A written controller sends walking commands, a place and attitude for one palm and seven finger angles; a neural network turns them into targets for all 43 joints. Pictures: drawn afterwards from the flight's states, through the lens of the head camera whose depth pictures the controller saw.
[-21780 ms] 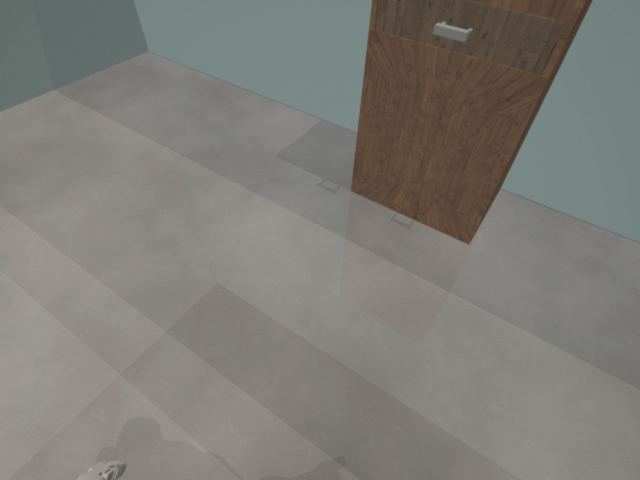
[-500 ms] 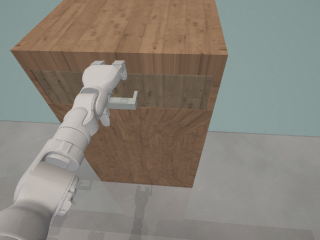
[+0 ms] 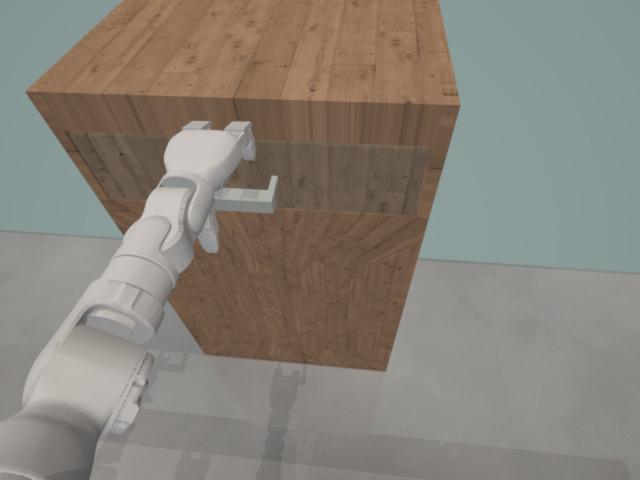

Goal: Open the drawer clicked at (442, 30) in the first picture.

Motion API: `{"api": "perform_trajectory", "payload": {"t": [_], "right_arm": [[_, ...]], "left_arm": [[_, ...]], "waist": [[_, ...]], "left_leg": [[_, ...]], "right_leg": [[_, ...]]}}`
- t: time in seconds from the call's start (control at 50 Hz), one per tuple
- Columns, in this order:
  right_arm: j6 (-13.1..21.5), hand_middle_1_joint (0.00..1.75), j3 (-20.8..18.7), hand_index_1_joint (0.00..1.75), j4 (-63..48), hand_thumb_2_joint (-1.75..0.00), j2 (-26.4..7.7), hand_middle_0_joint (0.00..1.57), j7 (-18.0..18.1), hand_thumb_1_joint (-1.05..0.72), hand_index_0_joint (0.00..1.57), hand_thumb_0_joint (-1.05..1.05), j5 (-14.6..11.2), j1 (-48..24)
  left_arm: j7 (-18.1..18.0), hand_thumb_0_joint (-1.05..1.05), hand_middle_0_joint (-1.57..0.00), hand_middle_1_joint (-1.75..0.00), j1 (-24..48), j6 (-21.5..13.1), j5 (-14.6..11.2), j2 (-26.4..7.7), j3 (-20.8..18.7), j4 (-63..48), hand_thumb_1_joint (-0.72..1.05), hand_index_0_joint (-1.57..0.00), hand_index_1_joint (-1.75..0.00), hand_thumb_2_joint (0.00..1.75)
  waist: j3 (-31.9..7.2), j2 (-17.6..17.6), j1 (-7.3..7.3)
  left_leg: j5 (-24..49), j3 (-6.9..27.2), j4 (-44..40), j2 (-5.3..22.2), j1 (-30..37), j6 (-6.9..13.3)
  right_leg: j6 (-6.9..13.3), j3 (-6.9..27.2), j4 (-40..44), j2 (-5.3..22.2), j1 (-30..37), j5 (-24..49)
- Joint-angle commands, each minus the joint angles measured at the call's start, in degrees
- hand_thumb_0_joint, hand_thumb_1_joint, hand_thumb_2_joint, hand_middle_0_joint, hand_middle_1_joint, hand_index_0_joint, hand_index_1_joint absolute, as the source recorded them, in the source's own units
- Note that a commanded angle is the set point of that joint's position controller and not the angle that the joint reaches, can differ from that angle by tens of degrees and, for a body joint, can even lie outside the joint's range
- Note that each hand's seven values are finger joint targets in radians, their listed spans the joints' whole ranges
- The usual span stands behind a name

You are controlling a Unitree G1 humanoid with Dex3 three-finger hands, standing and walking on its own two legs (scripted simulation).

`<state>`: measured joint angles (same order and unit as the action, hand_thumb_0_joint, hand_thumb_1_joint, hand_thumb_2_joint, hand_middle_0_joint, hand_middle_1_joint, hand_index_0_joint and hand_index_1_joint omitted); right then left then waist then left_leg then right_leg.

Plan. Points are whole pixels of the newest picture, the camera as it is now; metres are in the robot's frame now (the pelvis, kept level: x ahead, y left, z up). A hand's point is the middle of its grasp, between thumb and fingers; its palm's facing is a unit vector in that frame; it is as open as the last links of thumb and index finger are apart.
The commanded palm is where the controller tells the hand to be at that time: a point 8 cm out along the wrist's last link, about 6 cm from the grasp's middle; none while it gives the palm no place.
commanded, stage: re-aim the fingers above the handle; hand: left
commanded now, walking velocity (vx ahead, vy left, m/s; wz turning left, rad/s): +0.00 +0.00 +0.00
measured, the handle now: (245, 190) +0.53 +0.12 +0.05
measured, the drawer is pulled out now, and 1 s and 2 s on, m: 0.00 0.00 0.00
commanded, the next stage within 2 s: lower the fingers behind the handle in 1.74 s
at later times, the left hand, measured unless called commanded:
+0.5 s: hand (215, 188) +0.47 +0.14 +0.11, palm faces -0.02 -0.02 -1.00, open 13.9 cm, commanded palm +0.45 +0.15 +0.17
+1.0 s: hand (231, 187) +0.47 +0.12 +0.11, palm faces -0.01 -0.03 -1.00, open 13.9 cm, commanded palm +0.46 +0.13 +0.17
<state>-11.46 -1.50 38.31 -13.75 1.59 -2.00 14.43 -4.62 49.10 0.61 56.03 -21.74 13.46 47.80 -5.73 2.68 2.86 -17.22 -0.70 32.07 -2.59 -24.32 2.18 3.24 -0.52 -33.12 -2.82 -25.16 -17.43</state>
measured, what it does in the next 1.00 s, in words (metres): stands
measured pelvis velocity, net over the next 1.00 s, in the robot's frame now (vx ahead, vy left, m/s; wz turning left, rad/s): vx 0.00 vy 0.01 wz -0.01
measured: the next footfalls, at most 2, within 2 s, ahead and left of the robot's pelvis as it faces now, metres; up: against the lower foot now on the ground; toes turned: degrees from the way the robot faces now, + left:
none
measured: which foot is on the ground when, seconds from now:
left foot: down 0.00-1.00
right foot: down 0.00-1.00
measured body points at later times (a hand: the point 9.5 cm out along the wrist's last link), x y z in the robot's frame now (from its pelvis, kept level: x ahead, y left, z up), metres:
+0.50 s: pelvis +0.00 +0.01 +0.00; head +0.04 -0.01 +0.45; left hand +0.46 +0.14 +0.16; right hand +0.06 -0.26 -0.14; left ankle -0.02 +0.10 -0.73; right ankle -0.02 -0.08 -0.73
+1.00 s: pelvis +0.00 +0.01 +0.00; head +0.04 -0.02 +0.45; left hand +0.47 +0.12 +0.16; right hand +0.07 -0.25 -0.14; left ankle -0.02 +0.10 -0.73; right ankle -0.02 -0.08 -0.73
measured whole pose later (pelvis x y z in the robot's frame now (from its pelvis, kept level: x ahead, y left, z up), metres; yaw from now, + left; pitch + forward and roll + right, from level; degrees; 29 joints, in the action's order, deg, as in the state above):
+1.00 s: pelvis +0.00 +0.01 +0.00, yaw +0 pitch +10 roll +1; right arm -11.1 -1.9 38.6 -13.9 1.3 -1.9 16.1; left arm -5.8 49.9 0.7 57.0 -19.6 14.3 48.7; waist -6.0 2.7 3.3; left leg -17.4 -1.3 32.3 -2.8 -25.1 2.6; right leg 2.8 0.1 -33.6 -2.6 -26.1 -17.5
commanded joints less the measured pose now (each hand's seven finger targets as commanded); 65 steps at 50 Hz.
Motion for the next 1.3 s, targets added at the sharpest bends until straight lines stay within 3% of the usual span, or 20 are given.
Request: {"api": "perform_trajectory", "payload": {"t": [0.0, 0.06, 0.12, 0.16, 0.22, 0.4, 0.44, 0.46, 0.5, 0.6, 0.64, 0.72, 0.8, 0.9, 0.98, 1.02, 1.1, 1.18, 1.24, 1.28], "right_arm": [[1.83, 0.30, -2.54, 0.30, -5.78, -0.90, -7.85, 0.20, 1.09, -0.90, 0.20, 0.00, 0.46, 1.54], [1.84, 0.30, -2.50, 0.30, -5.90, -0.90, -7.61, 0.20, 0.95, -0.90, 0.20, 0.00, 0.21, 1.72], [2.04, 0.30, -2.77, 0.30, -6.22, -0.90, -7.73, 0.20, 0.89, -0.90, 0.20, 0.00, 0.46, 1.99], [2.01, 0.30, -2.61, 0.30, -5.75, -0.90, -7.86, 0.20, 1.10, -0.90, 0.20, 0.00, 0.24, 2.18], [2.31, 0.30, -2.93, 0.30, -5.81, -0.90, -8.10, 0.20, 1.22, -0.90, 0.20, 0.00, 0.31, 2.42], [2.55, 0.30, -3.48, 0.30, -5.40, -0.90, -7.93, 0.20, 0.62, -0.90, 0.20, 0.00, 0.10, 2.90], [2.56, 0.30, -3.59, 0.30, -4.86, -0.90, -8.01, 0.20, 0.54, -0.90, 0.20, 0.00, 0.18, 3.17], [2.65, 0.30, -3.55, 0.30, -5.01, -0.90, -7.71, 0.20, 0.45, -0.90, 0.20, 0.00, 0.27, 2.95], [2.59, 0.30, -3.39, 0.30, -4.72, -0.90, -8.17, 0.20, 0.51, -0.90, 0.20, 0.00, 0.37, 3.16], [2.29, 0.30, -2.77, 0.30, -4.61, -0.90, -8.12, 0.20, 0.53, -0.90, 0.20, 0.00, 0.44, 2.23], [2.30, 0.30, -2.58, 0.30, -4.78, -0.90, -7.93, 0.20, 0.60, -0.90, 0.20, 0.00, 0.28, 1.75], [2.36, 0.30, -2.95, 0.30, -5.76, -0.90, -7.86, 0.20, 0.69, -0.90, 0.20, 0.00, 0.46, 2.18], [2.18, 0.30, -3.15, 0.30, -6.10, -0.90, -7.63, 0.20, 0.43, -0.90, 0.20, 0.00, 0.35, 2.31], [2.10, 0.30, -3.00, 0.30, -5.23, -0.90, -7.77, 0.20, 0.55, -0.90, 0.20, 0.00, 0.25, 2.32], [2.39, 0.30, -3.03, 0.30, -4.84, -0.90, -7.31, 0.20, 0.35, -0.90, 0.20, 0.00, 0.47, 2.40], [2.39, 0.30, -3.09, 0.30, -4.60, -0.90, -7.54, 0.20, 0.35, -0.90, 0.20, 0.00, 0.60, 2.59], [2.02, 0.30, -2.55, 0.30, -5.02, -0.90, -8.01, 0.20, 0.88, -0.90, 0.20, 0.00, 0.54, 1.52], [2.02, 0.30, -2.59, 0.30, -5.72, -0.90, -8.13, 0.20, 1.31, -0.90, 0.20, 0.00, 0.10, 1.45], [2.07, 0.30, -2.75, 0.30, -6.36, -0.90, -8.01, 0.20, 1.53, -0.90, 0.20, 0.00, -0.10, 1.66], [2.30, 0.30, -3.07, 0.30, -6.34, -0.90, -7.60, 0.20, 1.40, -0.90, 0.20, 0.00, 0.01, 1.97]], "left_arm": [[-2.18, 0.00, -0.30, -1.20, 28.34, -0.96, 0.05, -12.58, -7.16, -10.33, -0.50, -0.30, -1.20, 0.30], [-2.26, 0.00, -0.30, -1.20, 27.70, -1.24, 0.53, -10.57, -5.41, -9.48, -0.50, -0.30, -1.20, 0.30], [-2.90, 0.00, -0.30, -1.20, 27.32, -1.78, 0.67, -13.44, -7.87, -11.04, -0.50, -0.30, -1.20, 0.30], [-3.44, 0.00, -0.30, -1.20, 27.67, -1.13, 1.03, -12.96, -7.25, -8.64, -0.50, -0.30, -1.20, 0.30], [-3.92, 0.00, -0.30, -1.20, 28.22, -1.34, 1.17, -15.89, -9.55, -10.76, -0.50, -0.30, -1.20, 0.30], [-2.50, 0.00, -0.30, -1.20, 29.13, -1.68, 0.32, -8.78, -3.83, -12.06, -0.50, -0.30, -1.20, 0.30], [-2.69, 0.00, -0.30, -1.20, 30.20, -1.78, 0.37, -9.15, -4.16, -12.31, -0.50, -0.30, -1.20, 0.30], [-2.75, 0.00, -0.30, -1.20, 30.70, -1.66, -0.04, -6.93, -2.40, -12.37, -0.50, -0.30, -1.20, 0.30], [-3.35, 0.00, -0.30, -1.20, 30.14, -1.75, 0.18, -10.65, -5.78, -11.43, -0.50, -0.30, -1.20, 0.30], [-5.26, 0.00, -0.30, -1.20, 28.74, 0.26, 1.32, -12.86, -8.20, -7.42, -0.50, -0.30, -1.20, 0.30], [-5.57, 0.00, -0.30, -1.20, 30.15, 1.69, 1.82, -11.06, -6.19, -6.47, -0.50, -0.30, -1.20, 0.30], [-4.38, 0.00, -0.30, -1.20, 31.18, 1.59, 1.68, -10.34, -5.46, -9.63, -0.50, -0.30, -1.20, 0.30], [-2.52, 0.00, -0.30, -1.20, 30.06, 0.42, 0.78, -6.01, -2.27, -11.04, -0.50, -0.30, -1.20, 0.30], [-3.21, 0.00, -0.30, -1.20, 29.76, -0.08, 0.60, -8.67, -4.81, -9.55, -0.50, -0.30, -1.20, 0.30], [-5.57, 0.00, -0.30, -1.20, 32.92, 0.29, 1.66, -8.63, -4.56, -11.02, -0.50, -0.30, -1.20, 0.30], [-6.21, 0.00, -0.30, -1.20, 32.22, 0.90, 1.65, -10.97, -6.82, -10.34, -0.50, -0.30, -1.20, 0.30], [-5.83, 0.00, -0.30, -1.20, 28.53, 2.84, 1.86, -14.02, -8.99, -6.89, -0.50, -0.30, -1.20, 0.30], [-3.16, 0.00, -0.30, -1.20, 27.32, 3.11, 1.58, -11.37, -6.01, -7.29, -0.50, -0.30, -1.20, 0.30], [-0.85, 0.00, -0.30, -1.20, 27.51, 0.97, 0.87, -10.32, -4.59, -10.33, -0.50, -0.30, -1.20, 0.30], [-0.19, 0.00, -0.30, -1.20, 28.73, -0.88, 0.28, -7.05, -1.95, -13.09, -0.50, -0.30, -1.20, 0.30]], "waist": [[-21.96, -5.09, 0.24], [-19.61, -4.91, 0.72], [-22.56, -3.59, -0.14], [-19.21, -5.18, 0.71], [-22.90, -3.77, -0.07], [-20.27, -2.35, 1.50], [-20.63, -2.41, 1.85], [-20.18, -1.67, 2.00], [-20.94, -2.92, 1.11], [-20.36, -4.89, 0.29], [-19.02, -3.85, 0.99], [-24.66, -2.96, 0.70], [-22.34, -3.72, 1.58], [-19.05, -5.12, 1.34], [-21.69, -1.79, 1.30], [-24.07, -3.30, 0.69], [-23.14, -5.16, -0.31], [-20.69, -6.39, 0.75], [-20.84, -5.04, 1.16], [-20.48, -3.67, 1.86]], "left_leg": [[20.23, -0.46, -1.21, 0.41, 7.68, 0.80], [19.01, -0.52, -1.36, 0.58, 6.94, 0.66], [20.64, -0.82, -1.06, 0.51, 7.59, 0.80], [18.26, -0.77, -1.53, 0.66, 5.96, 0.73], [19.80, -1.03, -1.38, 0.63, 7.17, 0.82], [22.05, -0.40, -1.13, 0.95, 10.40, 0.65], [21.81, 0.01, -0.84, 1.11, 11.71, 0.59], [21.52, -0.07, -0.76, 0.95, 11.85, 0.62], [22.07, 0.30, -0.90, 0.97, 10.98, 0.44], [21.26, -0.16, -1.29, 1.15, 8.20, 0.25], [19.75, -0.51, -1.35, 1.31, 7.94, 0.28], [24.17, -0.43, -0.67, 1.27, 10.78, 0.48], [25.61, 0.01, -0.40, 1.37, 12.06, 0.47], [21.77, 0.05, -0.98, 1.18, 9.85, 0.49], [22.44, 0.17, -0.49, 1.13, 11.05, 0.20], [23.26, -0.03, -0.47, 1.15, 10.78, 0.31], [22.09, -0.99, -1.51, 0.83, 6.95, 0.50], [20.00, -1.50, -2.01, 0.96, 6.83, 0.96], [19.93, -1.35, -1.69, 0.62, 8.13, 1.13], [20.79, -0.92, -1.31, 0.60, 10.10, 1.09]], "right_leg": [[-0.97, 2.48, 2.79, 1.98, 12.04, 22.51], [-0.99, 2.18, 2.86, 1.69, 9.82, 20.86], [-0.92, 2.67, 2.58, 1.71, 11.75, 22.53], [-1.04, 2.38, 3.04, 1.59, 9.82, 19.97], [-0.95, 2.85, 2.79, 1.66, 11.97, 21.54], [-0.70, 1.83, 3.31, 1.20, 7.85, 20.60], [-0.73, 1.61, 3.05, 0.97, 6.26, 19.42], [-0.74, 1.65, 3.29, 1.04, 5.73, 19.09], [-0.50, 1.54, 2.84, 1.00, 6.93, 19.07], [-0.54, 1.38, 2.38, 1.09, 8.10, 19.22], [-0.70, 1.40, 2.49, 1.14, 6.41, 18.02], [-0.72, 1.71, 1.79, 1.29, 9.34, 22.13], [-0.76, 1.32, 2.31, 1.16, 7.61, 22.09], [-0.70, 1.43, 2.89, 1.11, 6.72, 19.41], [-0.40, 1.43, 1.92, 0.90, 5.94, 19.02], [-0.55, 1.63, 1.77, 0.93, 8.17, 20.56], [-0.79, 2.17, 2.25, 1.55, 12.71, 23.34], [-1.36, 2.49, 3.42, 1.80, 12.21, 23.58], [-1.36, 2.80, 3.67, 1.85, 12.02, 23.85], [-1.24, 2.56, 3.74, 1.66, 9.98, 23.25]]}}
